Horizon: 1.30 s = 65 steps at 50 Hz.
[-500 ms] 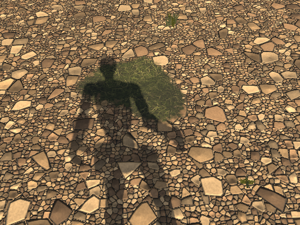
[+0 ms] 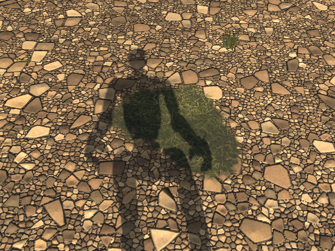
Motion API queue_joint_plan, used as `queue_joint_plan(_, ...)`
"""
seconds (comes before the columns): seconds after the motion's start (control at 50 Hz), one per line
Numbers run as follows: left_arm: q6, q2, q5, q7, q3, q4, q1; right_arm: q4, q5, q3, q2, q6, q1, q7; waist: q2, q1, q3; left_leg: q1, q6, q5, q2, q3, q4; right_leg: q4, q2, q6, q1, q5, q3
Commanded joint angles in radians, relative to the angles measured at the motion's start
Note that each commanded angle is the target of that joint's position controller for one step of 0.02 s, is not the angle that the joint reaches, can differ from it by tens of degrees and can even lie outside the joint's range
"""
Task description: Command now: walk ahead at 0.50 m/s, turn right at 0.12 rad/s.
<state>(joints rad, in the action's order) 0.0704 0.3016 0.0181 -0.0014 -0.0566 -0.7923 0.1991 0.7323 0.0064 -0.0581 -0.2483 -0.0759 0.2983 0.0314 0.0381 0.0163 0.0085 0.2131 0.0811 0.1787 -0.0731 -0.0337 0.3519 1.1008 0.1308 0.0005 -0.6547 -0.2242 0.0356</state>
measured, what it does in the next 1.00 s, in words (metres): walks ahead, turning right: right foot, then left foot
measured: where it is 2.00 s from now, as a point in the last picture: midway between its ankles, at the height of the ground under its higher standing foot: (267, 145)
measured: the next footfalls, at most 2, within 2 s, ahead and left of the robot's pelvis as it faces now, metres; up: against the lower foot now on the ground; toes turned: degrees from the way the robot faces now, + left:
right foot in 0.32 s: +0.34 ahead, -0.17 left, +0.00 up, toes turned -11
left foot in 0.78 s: +0.66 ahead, -0.04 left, +0.00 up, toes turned -30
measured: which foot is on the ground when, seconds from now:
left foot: down 0.00-0.34, up 0.36-0.76, down 0.78-1.00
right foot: up 0.00-0.30, down 0.32-0.78, up 0.80-1.00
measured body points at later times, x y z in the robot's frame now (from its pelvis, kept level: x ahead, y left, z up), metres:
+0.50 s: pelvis +0.29 -0.08 -0.01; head +0.32 -0.10 +0.44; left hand +0.46 +0.16 -0.11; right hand +0.36 -0.38 -0.11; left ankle +0.31 +0.09 -0.66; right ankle +0.30 -0.16 -0.74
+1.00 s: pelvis +0.57 -0.11 +0.00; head +0.60 -0.12 +0.45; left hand +0.85 +0.04 -0.10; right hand +0.49 -0.40 -0.11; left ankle +0.63 -0.02 -0.74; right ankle +0.50 -0.25 -0.66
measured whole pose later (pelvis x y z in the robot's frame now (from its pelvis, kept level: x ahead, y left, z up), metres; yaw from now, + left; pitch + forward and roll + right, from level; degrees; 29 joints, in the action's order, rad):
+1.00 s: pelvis +0.57 -0.11 +0.00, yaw -34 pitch +2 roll +1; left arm 0.01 0.32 0.02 0.00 -0.08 -0.65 0.25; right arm 0.76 0.01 -0.06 -0.26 -0.10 0.28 0.00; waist 0.06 0.04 0.01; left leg 0.21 0.03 0.21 -0.02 -0.08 0.38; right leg 1.15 0.05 0.00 -0.61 -0.29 0.06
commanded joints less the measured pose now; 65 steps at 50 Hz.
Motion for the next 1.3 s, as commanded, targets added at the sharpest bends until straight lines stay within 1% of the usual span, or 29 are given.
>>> queue_joint_plan(0.02, -0.01, 0.045, -0.003, 0.0, -0.011, 0.042, 0.019, -0.044, 0.007, -0.036, -0.134, -0.033, -0.04, -0.014, -0.083, -0.025, -0.013, -0.043, 0.157, -0.283, 0.285, 0.148, -0.198, -0.096, 0.028, -0.015, -0.072, 0.159, 0.055)
queue_joint_plan(0.12, 0.001, 0.024, 0.001, 0.024, 0.0, 0.079, -0.12, -0.005, 0.003, -0.038, -0.159, -0.035, -0.011, -0.028, -0.081, 0.034, 0.039, -0.081, 0.096, -0.245, 0.272, 0.01, -0.232, -0.375, -0.027, 0.006, -0.033, 0.386, 0.016)
queue_joint_plan(0.22, 0.002, 0.018, -0.001, 0.056, 0.007, 0.146, -0.214, 0.045, -0.011, -0.047, -0.177, -0.005, 0.043, -0.037, -0.076, 0.067, 0.068, -0.293, 0.075, -0.387, 0.332, -0.037, -0.147, -0.487, -0.058, 0.051, -0.102, 0.256, -0.031)
queue_joint_plan(0.28, -0.003, 0.063, -0.006, 0.067, -0.015, 0.16, -0.138, 0.036, -0.018, -0.058, -0.218, 0.019, 0.01, -0.056, -0.138, 0.004, -0.019, -0.342, 0.034, -0.881, 0.329, -0.085, 0.05, -0.489, -0.146, 0.104, 0.066, 0.081, -0.127)
queue_joint_plan(0.3, -0.005, 0.1, -0.005, 0.065, -0.036, 0.137, -0.02, 0.031, -0.018, -0.058, -0.226, 0.029, -0.005, -0.063, -0.14, -0.065, -0.084, -0.312, 0.011, -0.986, 0.308, -0.112, 0.213, -0.515, -0.187, 0.131, 0.226, 0.077, -0.148)
queue_joint_plan(0.32, -0.009, 0.163, -0.002, 0.051, -0.068, 0.102, 0.146, 0.021, -0.016, -0.051, -0.215, 0.029, -0.011, -0.071, -0.102, -0.15, -0.171, -0.156, -0.027, -0.869, 0.268, -0.131, 0.452, -0.559, -0.178, 0.178, 0.507, 0.147, -0.079)
queue_joint_plan(0.34, -0.014, 0.277, 0.0, 0.032, -0.096, 0.09, 0.248, -0.021, 0.017, -0.015, -0.112, 0.007, 0.075, -0.062, 0.123, -0.119, -0.301, 0.252, -0.091, -0.208, 0.134, -0.127, 0.844, -0.554, 0.08, 0.33, 0.916, 0.165, 0.355)
queue_joint_plan(0.36, -0.007, 0.255, 0.01, 0.035, -0.082, 0.105, 0.249, -0.034, 0.014, 0.005, -0.09, -0.032, 0.072, -0.04, 0.179, -0.107, -0.443, 0.507, -0.112, 0.408, -0.018, 0.077, 1.064, -0.734, 0.216, 0.468, 1.103, 0.036, 0.816)
queue_joint_plan(0.38, -0.008, 0.191, 0.001, 0.03, -0.066, 0.105, 0.24, -0.053, -0.029, -0.015, -0.161, -0.061, -0.032, -0.021, 0.096, -0.151, -0.358, 0.617, -0.089, 0.341, 0.058, 0.164, 1.093, -0.77, 0.18, 0.401, 1.063, -0.032, 0.694)
queue_joint_plan(0.4, -0.007, 0.153, 0.002, 0.025, -0.056, 0.114, 0.183, -0.078, -0.041, -0.009, -0.16, -0.074, -0.098, -0.018, 0.033, -0.132, -0.229, 0.635, -0.073, 0.254, 0.104, 0.143, 1.022, -0.78, 0.14, 0.355, 0.916, -0.006, 0.554)
queue_joint_plan(0.42, -0.009, 0.129, 0.001, 0.023, -0.047, 0.129, 0.113, -0.079, -0.02, -0.009, -0.151, -0.077, -0.118, -0.025, -0.048, -0.082, -0.137, 0.586, -0.075, 0.199, 0.143, 0.129, 0.917, -0.796, 0.101, 0.322, 0.741, 0.081, 0.455)
queue_joint_plan(0.46, -0.011, 0.092, -0.015, 0.017, -0.033, 0.162, 0.038, -0.082, 0.005, -0.022, -0.159, -0.054, -0.099, -0.032, -0.017, -0.015, -0.069, 0.455, -0.097, 0.149, 0.176, 0.122, 0.812, -0.849, 0.047, 0.31, 0.528, 0.217, 0.361)
queue_joint_plan(0.52, -0.007, 0.12, -0.011, 0.003, -0.042, 0.164, 0.029, -0.087, 0.012, -0.013, -0.123, -0.027, -0.093, -0.038, 0.0, 0.008, -0.042, 0.407, -0.142, 0.087, 0.17, 0.086, 0.666, -0.877, 0.007, 0.311, 0.388, 0.327, 0.266)
queue_joint_plan(0.6, -0.017, 0.147, 0.004, -0.013, -0.052, 0.142, 0.083, -0.121, 0.009, 0.009, -0.078, -0.03, -0.251, -0.033, 0.032, -0.056, -0.025, 0.307, -0.163, -0.2, 0.108, 0.065, 0.333, -0.852, -0.069, 0.242, 0.322, 0.231, 0.188)
queue_joint_plan(0.68, -0.03, 0.144, 0.013, -0.016, -0.054, 0.121, 0.148, -0.143, -0.014, -0.006, -0.121, -0.042, -0.32, -0.018, 0.054, -0.083, -0.033, 0.259, -0.15, -0.228, 0.075, 0.106, 0.181, -0.777, -0.028, 0.214, 0.416, 0.106, 0.298)
queue_joint_plan(0.76, -0.036, 0.106, 0.002, -0.017, -0.046, 0.137, 0.124, -0.11, -0.011, -0.041, -0.173, -0.059, -0.166, -0.017, 0.083, 0.013, -0.08, 0.037, -0.071, -0.115, 0.083, 0.101, 0.1, -0.59, -0.047, 0.152, 0.446, 0.121, 0.36)
queue_joint_plan(0.78, -0.031, 0.047, -0.007, -0.011, -0.024, 0.154, 0.121, -0.099, 0.008, -0.056, -0.221, -0.064, -0.034, -0.025, 0.007, 0.074, -0.193, -0.188, -0.01, -0.063, 0.22, 0.224, 0.112, -0.353, -0.104, 0.115, 0.355, 0.059, 0.29)
queue_joint_plan(0.8, -0.022, -0.017, 0.011, -0.012, -0.004, 0.181, 0.256, -0.071, 0.026, -0.079, -0.312, -0.052, 0.076, -0.028, -0.297, 0.036, -0.334, -0.532, 0.155, 0.131, 0.456, 0.657, 0.04, -0.005, -0.247, 0.041, 0.026, -0.285, 0.14)
queue_joint_plan(0.82, -0.018, 0.066, 0.023, -0.013, -0.013, 0.171, 0.27, -0.064, -0.001, -0.07, -0.254, -0.046, 0.091, -0.021, -0.336, 0.047, -0.32, -0.543, 0.188, 0.386, 0.516, 0.876, -0.035, 0.173, -0.181, 0.025, -0.139, -0.353, 0.142)
queue_joint_plan(0.84, -0.023, 0.135, 0.02, -0.014, -0.032, 0.172, 0.175, -0.08, -0.005, -0.05, -0.182, -0.042, 0.043, -0.026, -0.214, 0.076, -0.19, -0.435, 0.143, 0.409, 0.469, 0.733, -0.055, 0.234, -0.139, 0.017, -0.179, -0.257, 0.145)
queue_joint_plan(0.86, -0.029, 0.139, 0.008, -0.015, -0.036, 0.187, 0.101, -0.084, 0.002, -0.04, -0.158, -0.034, -0.002, -0.029, -0.14, 0.07, -0.112, -0.318, 0.108, 0.278, 0.424, 0.578, -0.054, 0.23, -0.106, 0.012, -0.158, -0.18, 0.109)
queue_joint_plan(0.88, -0.029, 0.127, -0.003, -0.012, -0.038, 0.202, 0.059, -0.077, 0.007, -0.032, -0.136, -0.029, -0.036, -0.03, -0.12, 0.054, -0.051, -0.217, 0.095, 0.146, 0.379, 0.468, -0.073, 0.186, -0.081, 0.011, -0.135, -0.128, 0.106)
queue_joint_plan(0.94, -0.044, 0.076, 0.011, 0.002, -0.037, 0.208, 0.071, -0.053, 0.005, -0.024, -0.107, -0.035, -0.061, -0.031, -0.165, 0.01, -0.012, -0.103, 0.083, -0.018, 0.319, 0.276, -0.137, 0.105, -0.039, 0.009, -0.056, -0.077, 0.079)
queue_joint_plan(1.02, -0.055, 0.041, 0.002, 0.005, -0.025, 0.231, 0.009, -0.009, 0.003, -0.041, -0.158, -0.04, -0.044, -0.033, -0.119, 0.009, 0.007, -0.118, 0.108, -0.18, 0.343, 0.149, -0.178, -0.03, -0.021, -0.012, -0.109, 0.019, 0.069)
queue_joint_plan(1.12, -0.04, 0.017, 0.004, 0.034, -0.011, 0.253, -0.128, 0.028, -0.004, -0.047, -0.193, -0.024, -0.026, -0.041, -0.102, 0.055, 0.036, -0.153, 0.071, -0.246, 0.316, -0.021, -0.18, -0.303, -0.033, 0.001, -0.052, 0.237, -0.003)
queue_joint_plan(1.2, -0.038, 0.016, 0.008, 0.056, -0.009, 0.29, -0.218, 0.064, -0.024, -0.055, -0.224, -0.005, 0.027, -0.039, -0.1, 0.076, 0.07, -0.237, 0.054, -0.327, 0.349, -0.074, -0.151, -0.432, -0.059, 0.04, -0.014, 0.179, -0.058)
queue_joint_plan(1.26, -0.04, 0.062, -0.006, 0.056, -0.035, 0.287, -0.135, 0.08, -0.042, -0.064, -0.267, 0.009, 0.03, -0.041, -0.14, -0.007, 0.002, -0.282, 0.036, -0.781, 0.358, -0.117, 0.029, -0.488, -0.15, 0.107, 0.185, 0.033, -0.121)
queue_joint_plan(1.28, -0.042, 0.099, -0.006, 0.05, -0.059, 0.246, 0.011, 0.083, -0.044, -0.06, -0.265, 0.014, 0.017, -0.043, -0.125, -0.096, -0.073, -0.239, 0.016, -0.857, 0.332, -0.15, 0.197, -0.56, -0.189, 0.141, 0.391, 0.095, -0.136)
queue_joint_plan(1.3, -0.049, 0.157, -0.005, 0.033, -0.088, 0.198, 0.177, 0.079, -0.031, -0.044, -0.231, 0.009, 0.023, -0.047, -0.091, -0.171, -0.157, -0.052, -0.018, -0.702, 0.296, -0.165, 0.425, -0.562, -0.16, 0.174, 0.683, 0.151, -0.061)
